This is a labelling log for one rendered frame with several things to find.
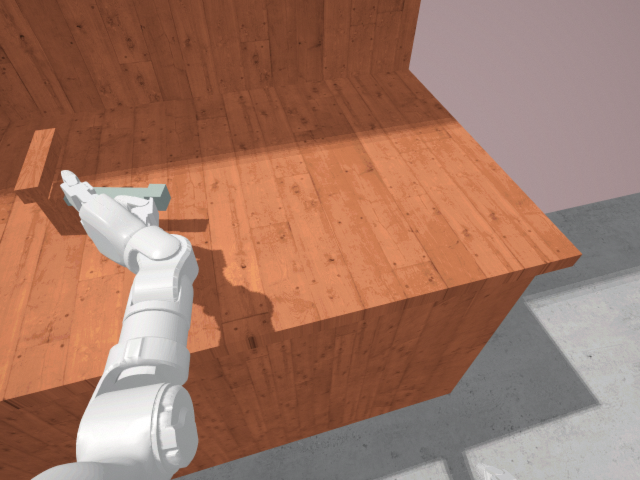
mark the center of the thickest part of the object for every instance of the counter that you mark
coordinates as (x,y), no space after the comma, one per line
(357,248)

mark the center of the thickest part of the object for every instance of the tap lever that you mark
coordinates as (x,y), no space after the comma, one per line
(158,192)

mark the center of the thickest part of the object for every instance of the robot left upper arm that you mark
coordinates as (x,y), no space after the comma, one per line
(142,433)

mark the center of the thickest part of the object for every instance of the robot left hand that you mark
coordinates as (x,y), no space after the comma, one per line
(110,223)

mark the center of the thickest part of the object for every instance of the robot left forearm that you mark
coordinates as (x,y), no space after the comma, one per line
(152,347)

